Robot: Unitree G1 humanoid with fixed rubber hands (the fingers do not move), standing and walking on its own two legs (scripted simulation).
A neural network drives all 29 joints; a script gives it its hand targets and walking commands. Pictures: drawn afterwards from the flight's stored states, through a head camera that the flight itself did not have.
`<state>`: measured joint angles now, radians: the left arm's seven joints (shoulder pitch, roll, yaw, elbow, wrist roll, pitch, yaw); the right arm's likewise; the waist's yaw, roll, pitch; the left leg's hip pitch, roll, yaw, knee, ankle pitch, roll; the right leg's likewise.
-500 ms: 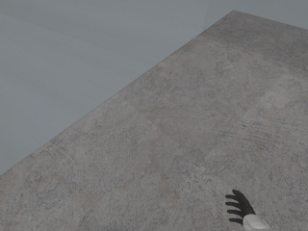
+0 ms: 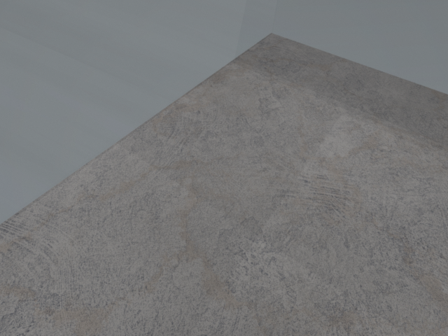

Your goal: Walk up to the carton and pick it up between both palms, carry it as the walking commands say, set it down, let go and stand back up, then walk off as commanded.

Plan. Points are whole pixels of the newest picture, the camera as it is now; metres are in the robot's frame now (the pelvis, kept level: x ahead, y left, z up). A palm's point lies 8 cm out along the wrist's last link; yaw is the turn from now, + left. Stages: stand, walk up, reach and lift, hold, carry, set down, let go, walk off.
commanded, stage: stand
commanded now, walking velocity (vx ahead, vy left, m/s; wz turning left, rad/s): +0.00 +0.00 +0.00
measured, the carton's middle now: out of the picture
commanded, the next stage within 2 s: walk off in 0.76 s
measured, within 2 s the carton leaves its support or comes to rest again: rests again in 1.46 s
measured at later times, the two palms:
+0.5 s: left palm out of the picture +0.05 +0.23 -0.15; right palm out of the picture -0.04 -0.19 -0.14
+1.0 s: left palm out of the picture +0.01 +0.25 -0.16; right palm out of the picture -0.05 -0.19 -0.14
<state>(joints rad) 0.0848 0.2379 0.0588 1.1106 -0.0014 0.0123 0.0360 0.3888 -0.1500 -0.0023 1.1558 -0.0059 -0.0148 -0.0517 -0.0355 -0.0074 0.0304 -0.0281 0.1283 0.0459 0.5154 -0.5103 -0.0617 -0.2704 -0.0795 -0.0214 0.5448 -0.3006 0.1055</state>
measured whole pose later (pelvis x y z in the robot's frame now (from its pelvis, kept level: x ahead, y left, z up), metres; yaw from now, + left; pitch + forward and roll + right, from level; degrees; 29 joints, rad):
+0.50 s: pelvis +0.00 +0.02 +0.00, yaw +0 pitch +1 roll -3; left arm 0.15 0.14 0.02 1.12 0.00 0.02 0.04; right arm 0.36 -0.12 -0.03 1.06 -0.01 -0.02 -0.04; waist -0.04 0.02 0.05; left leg -0.01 0.09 0.06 0.51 -0.52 -0.03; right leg -0.24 -0.11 -0.01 0.51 -0.28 0.14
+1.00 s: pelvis -0.01 +0.03 +0.00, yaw +0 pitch +1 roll -3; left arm 0.22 0.14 0.01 1.13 0.00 0.02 0.04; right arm 0.35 -0.13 -0.03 1.07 -0.01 -0.01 -0.04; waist -0.03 0.02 0.04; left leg -0.03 0.07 0.06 0.55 -0.53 -0.01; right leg -0.26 -0.14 -0.01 0.53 -0.28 0.15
